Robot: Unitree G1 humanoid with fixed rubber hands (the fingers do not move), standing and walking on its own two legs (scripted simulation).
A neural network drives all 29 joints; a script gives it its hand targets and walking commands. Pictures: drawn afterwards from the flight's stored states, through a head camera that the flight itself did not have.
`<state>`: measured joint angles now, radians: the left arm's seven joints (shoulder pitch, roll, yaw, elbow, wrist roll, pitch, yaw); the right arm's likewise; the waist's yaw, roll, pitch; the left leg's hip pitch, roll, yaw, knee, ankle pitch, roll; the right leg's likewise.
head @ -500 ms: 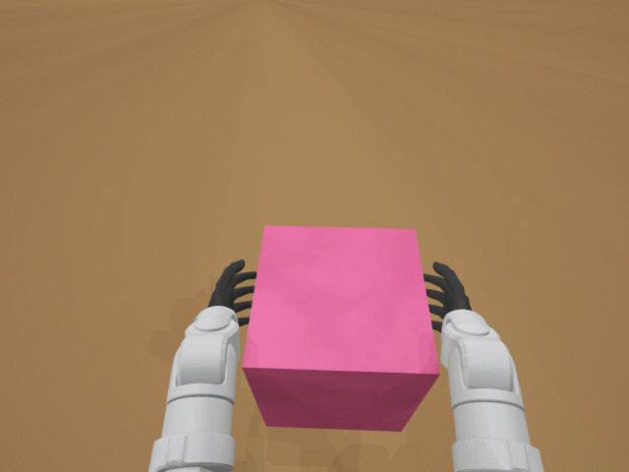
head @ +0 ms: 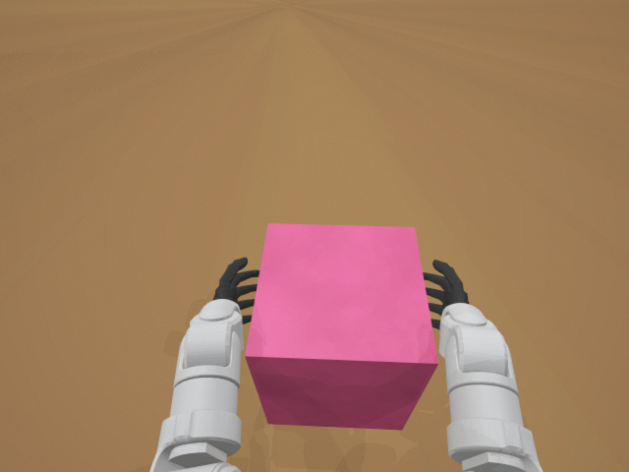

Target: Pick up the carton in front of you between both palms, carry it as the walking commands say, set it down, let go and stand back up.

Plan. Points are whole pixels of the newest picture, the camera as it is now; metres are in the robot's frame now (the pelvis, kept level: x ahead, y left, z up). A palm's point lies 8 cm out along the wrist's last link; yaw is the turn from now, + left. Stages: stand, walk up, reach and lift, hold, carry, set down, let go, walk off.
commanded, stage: set down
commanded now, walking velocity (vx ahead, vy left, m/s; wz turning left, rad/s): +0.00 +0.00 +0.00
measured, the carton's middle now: (337, 330) +0.32 +0.00 -0.03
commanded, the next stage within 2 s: none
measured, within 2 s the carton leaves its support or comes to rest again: neither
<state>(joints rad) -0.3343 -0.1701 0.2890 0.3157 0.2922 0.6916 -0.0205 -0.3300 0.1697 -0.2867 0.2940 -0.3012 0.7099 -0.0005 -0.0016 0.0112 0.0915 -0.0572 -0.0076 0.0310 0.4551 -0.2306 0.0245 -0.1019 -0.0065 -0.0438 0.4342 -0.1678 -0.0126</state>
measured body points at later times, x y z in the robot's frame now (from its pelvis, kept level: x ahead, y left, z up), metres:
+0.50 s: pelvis -0.03 -0.01 -0.06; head +0.16 -0.01 +0.35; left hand +0.38 +0.15 -0.13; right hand +0.38 -0.15 -0.13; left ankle +0.03 +0.11 -0.74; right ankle +0.06 -0.11 -0.74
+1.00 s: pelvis -0.03 +0.00 -0.18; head +0.23 +0.00 +0.19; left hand +0.44 +0.12 -0.27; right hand +0.43 -0.18 -0.27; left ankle +0.03 +0.11 -0.74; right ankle +0.06 -0.11 -0.74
